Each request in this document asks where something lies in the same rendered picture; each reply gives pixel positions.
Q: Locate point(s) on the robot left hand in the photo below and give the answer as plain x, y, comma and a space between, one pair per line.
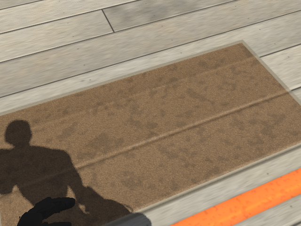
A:
44, 209

